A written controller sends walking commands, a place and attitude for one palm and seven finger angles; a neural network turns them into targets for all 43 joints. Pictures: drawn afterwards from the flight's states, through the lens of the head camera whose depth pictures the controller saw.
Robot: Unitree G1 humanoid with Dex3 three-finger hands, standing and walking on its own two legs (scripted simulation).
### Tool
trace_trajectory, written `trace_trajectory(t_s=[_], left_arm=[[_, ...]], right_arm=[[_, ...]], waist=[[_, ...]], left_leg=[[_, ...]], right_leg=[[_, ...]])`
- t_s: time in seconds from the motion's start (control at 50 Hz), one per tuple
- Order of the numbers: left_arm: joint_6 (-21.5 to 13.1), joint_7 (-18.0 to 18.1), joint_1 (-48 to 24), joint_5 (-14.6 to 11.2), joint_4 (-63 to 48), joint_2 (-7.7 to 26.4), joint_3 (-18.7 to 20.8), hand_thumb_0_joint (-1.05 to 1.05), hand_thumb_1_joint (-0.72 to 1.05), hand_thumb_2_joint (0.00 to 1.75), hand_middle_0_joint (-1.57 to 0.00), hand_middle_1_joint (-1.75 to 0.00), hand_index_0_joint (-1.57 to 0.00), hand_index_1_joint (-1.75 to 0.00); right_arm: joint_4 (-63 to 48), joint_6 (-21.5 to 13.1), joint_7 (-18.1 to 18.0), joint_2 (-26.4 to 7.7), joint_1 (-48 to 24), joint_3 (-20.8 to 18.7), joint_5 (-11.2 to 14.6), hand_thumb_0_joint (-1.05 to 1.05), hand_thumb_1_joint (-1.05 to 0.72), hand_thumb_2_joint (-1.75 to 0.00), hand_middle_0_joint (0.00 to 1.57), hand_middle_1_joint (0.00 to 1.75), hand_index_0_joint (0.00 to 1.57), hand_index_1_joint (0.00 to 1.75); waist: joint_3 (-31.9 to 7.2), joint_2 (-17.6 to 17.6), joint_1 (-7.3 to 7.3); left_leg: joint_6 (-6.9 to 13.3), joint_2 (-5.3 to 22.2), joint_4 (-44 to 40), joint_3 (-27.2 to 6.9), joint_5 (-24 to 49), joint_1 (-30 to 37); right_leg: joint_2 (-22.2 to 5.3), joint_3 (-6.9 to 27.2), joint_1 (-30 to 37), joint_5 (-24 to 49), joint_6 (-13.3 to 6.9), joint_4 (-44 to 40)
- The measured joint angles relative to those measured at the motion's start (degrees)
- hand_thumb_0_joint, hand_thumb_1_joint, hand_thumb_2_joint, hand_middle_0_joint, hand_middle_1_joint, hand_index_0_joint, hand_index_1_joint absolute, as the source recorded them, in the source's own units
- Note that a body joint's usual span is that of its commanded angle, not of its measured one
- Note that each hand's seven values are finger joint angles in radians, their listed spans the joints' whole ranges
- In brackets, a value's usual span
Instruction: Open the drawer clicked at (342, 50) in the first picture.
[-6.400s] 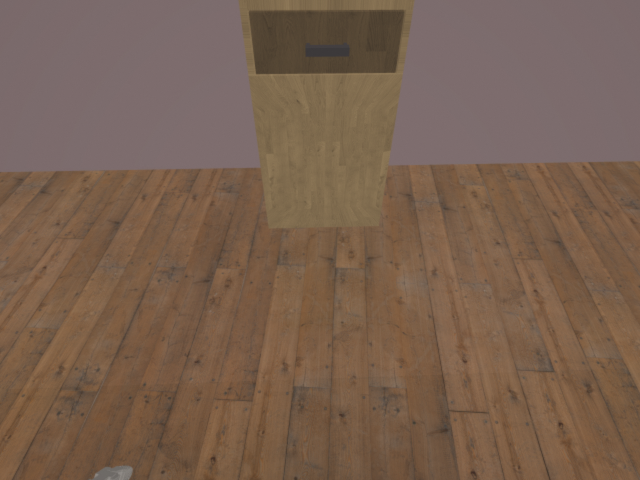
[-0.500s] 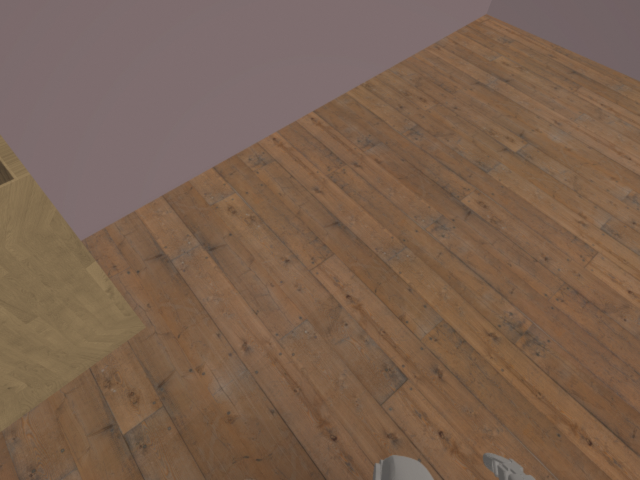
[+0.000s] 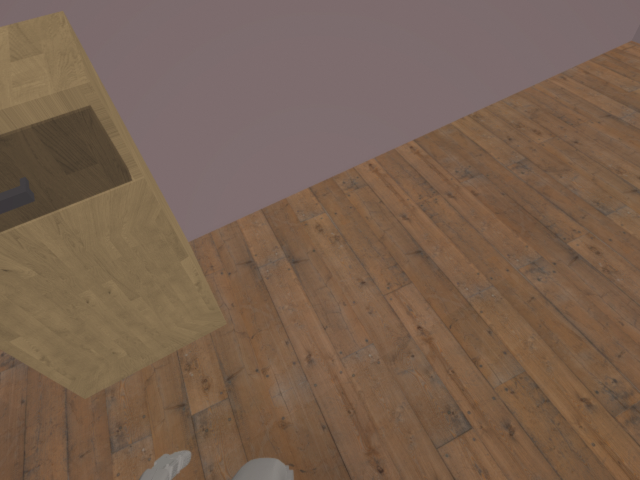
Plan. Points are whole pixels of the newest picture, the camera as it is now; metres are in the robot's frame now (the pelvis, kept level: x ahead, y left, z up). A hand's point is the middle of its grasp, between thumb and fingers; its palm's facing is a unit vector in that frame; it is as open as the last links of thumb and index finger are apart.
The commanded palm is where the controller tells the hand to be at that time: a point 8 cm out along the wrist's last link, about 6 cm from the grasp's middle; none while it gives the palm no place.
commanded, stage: turn to face it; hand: left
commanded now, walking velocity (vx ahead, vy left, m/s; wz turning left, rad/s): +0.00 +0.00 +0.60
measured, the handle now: out of the picture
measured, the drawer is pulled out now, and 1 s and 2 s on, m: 0.00 0.00 0.00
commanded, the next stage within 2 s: take the last steps up to it in 0.86 s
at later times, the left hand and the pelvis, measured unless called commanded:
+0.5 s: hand out of the picture -0.01 +0.29 -0.17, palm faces +0.32 -0.91 -0.24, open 7.4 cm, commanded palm none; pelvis +0.00 +0.07 +0.00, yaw +16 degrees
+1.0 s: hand out of the picture +0.01 +0.21 -0.14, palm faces +0.44 -0.85 -0.27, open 7.4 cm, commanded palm none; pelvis +0.00 +0.00 +0.00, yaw +27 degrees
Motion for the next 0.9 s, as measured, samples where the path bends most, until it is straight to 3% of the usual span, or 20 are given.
trace_trajectory(t_s=[0.1,0.2,0.26,0.3,0.34,0.4,0.46,0.54,0.66,0.76,0.82,0.86,0.9], left_arm=[[0.0,0.0,2.5,0.4,1.4,0.5,0.3,0.0,0.9,0.89,-0.2,-0.3,-0.2,-0.3],[0.6,-0.2,4.7,0.8,3.1,2.4,1.2,0.0,0.9,0.89,-0.2,-0.3,-0.2,-0.3],[1.1,-0.3,6.3,0.5,3.9,4.1,2.0,0.0,0.9,0.89,-0.2,-0.3,-0.2,-0.3],[2.2,-0.3,6.3,0.1,4.9,5.7,2.7,0.0,0.9,0.89,-0.2,-0.3,-0.2,-0.3],[3.5,-0.1,5.8,0.2,5.6,6.6,3.1,0.01,0.9,0.9,-0.2,-0.3,-0.2,-0.3],[3.8,-0.2,4.5,0.2,6.0,6.7,3.3,0.01,0.91,0.9,-0.2,-0.3,-0.2,-0.3],[3.1,-0.6,3.1,0.1,5.3,6.4,3.2,0.01,0.91,0.9,-0.2,-0.3,-0.2,-0.3],[2.6,-0.5,1.5,0.1,4.3,5.9,2.9,0.01,0.91,0.9,-0.2,-0.3,-0.2,-0.3],[2.7,-0.2,-0.9,-0.2,3.7,4.6,2.4,0.0,0.91,0.9,-0.2,-0.3,-0.2,-0.3],[2.2,0.0,-2.5,-0.6,3.1,2.8,1.6,0.0,0.91,0.9,-0.2,-0.3,-0.2,-0.3],[1.3,0.0,-2.6,-0.8,2.7,1.8,1.1,0.0,0.91,0.9,-0.2,-0.3,-0.2,-0.3],[0.2,0.2,-2.3,-0.5,2.9,0.9,0.8,0.0,0.91,0.9,-0.2,-0.3,-0.2,-0.3],[-0.2,0.2,-1.5,-0.2,3.1,0.1,0.1,0.0,0.91,0.9,-0.2,-0.3,-0.2,-0.3]], right_arm=[[0.3,0.5,0.1,0.3,-2.1,0.4,0.1,0.01,-0.91,-0.9,0.2,0.3,0.2,0.3],[-0.8,-0.3,0.1,0.8,-5.5,1.3,0.5,0.01,-0.91,-0.9,0.19,0.3,0.2,0.3],[-2.5,-1.5,0.2,1.0,-6.9,1.8,0.5,0.01,-0.91,-0.9,0.19,0.3,0.2,0.3],[-3.3,-2.9,0.0,1.7,-7.9,2.0,0.5,0.01,-0.91,-0.9,0.2,0.3,0.2,0.3],[-3.7,-3.6,-0.3,2.2,-8.2,2.6,0.5,0.01,-0.91,-0.9,0.2,0.3,0.2,0.3],[-4.0,-3.9,-1.2,2.8,-7.9,3.2,0.4,0.01,-0.91,-0.9,0.2,0.3,0.2,0.3],[-3.7,-4.0,-1.7,3.3,-7.3,3.6,0.5,0.01,-0.91,-0.9,0.2,0.3,0.2,0.3],[-3.1,-4.1,-1.7,4.3,-5.7,4.0,0.5,0.01,-0.9,-0.9,0.2,0.3,0.2,0.3],[-1.8,-3.8,-1.8,5.5,-2.5,4.0,0.2,0.01,-0.9,-0.9,0.2,0.3,0.21,0.3],[-0.2,-3.2,-2.0,5.3,-0.3,3.6,-0.1,0.01,-0.9,-0.9,0.2,0.3,0.21,0.3],[0.8,-2.9,-2.0,4.8,0.9,3.2,0.0,0.01,-0.9,-0.9,0.2,0.3,0.21,0.3],[1.6,-2.7,-1.9,4.2,1.3,2.8,0.5,0.01,-0.9,-0.9,0.2,0.3,0.2,0.3],[2.1,-1.9,-2.0,3.7,1.5,2.2,0.6,0.01,-0.91,-0.9,0.2,0.3,0.2,0.3]], waist=[[0.9,-1.4,1.47],[1.9,-3.2,3.58],[1.7,-4.3,4.42],[1.8,-6.1,4.71],[1.8,-6.7,5.21],[1.4,-5.9,4.95],[1.2,-5.3,4.7],[0.5,-4.8,4.11],[-0.5,-4.1,2.46],[-0.6,-2.5,0.96],[-1.1,-1.6,0.64],[-1.1,-0.4,0.79],[-1.2,0.3,0.46]], left_leg=[[-0.6,1.9,-7.5,1.5,-1.8,2.5],[0.6,1.9,-20.4,4.9,-4.2,7.2],[1.8,1.1,-32.1,6.8,1.3,12.0],[5.2,-0.5,-31.6,6.7,1.3,11.4],[7.2,-1.0,-31.4,6.1,0.0,11.5],[7.6,-1.4,-35.2,4.4,1.9,13.2],[8.1,-2.2,-39.5,2.9,4.5,15.0],[8.4,-3.3,-42.7,1.1,6.5,16.6],[8.1,-4.5,-43.6,-1.3,7.3,17.1],[7.0,-4.8,-42.1,-2.9,7.1,16.2],[5.9,-5.2,-40.0,-3.7,6.4,14.8],[4.9,-5.0,-36.0,-4.1,4.1,12.9],[4.0,-5.0,-26.3,-3.7,-4.0,9.6]], right_leg=[[-1.7,-3.6,0.7,-0.4,0.5,0.0],[-3.7,-6.5,-0.4,-1.9,1.9,2.8],[-5.3,-8.2,-2.1,-4.4,3.6,7.5],[-5.9,-4.0,-6.1,-9.9,4.9,16.7],[-4.0,1.0,-10.3,-14.4,5.4,26.7],[-2.0,4.8,-14.8,-11.1,6.0,35.5],[-1.3,7.0,-17.3,-6.7,6.7,38.0],[-0.7,8.5,-18.0,-4.1,7.4,36.3],[0.7,9.0,-15.1,-6.0,7.5,28.5],[2.8,8.6,-10.5,-7.9,6.3,17.8],[4.0,8.0,-5.8,-2.5,5.5,7.7],[4.6,7.1,-3.4,0.1,2.4,2.8],[4.4,5.8,-3.1,0.0,-0.3,3.3]])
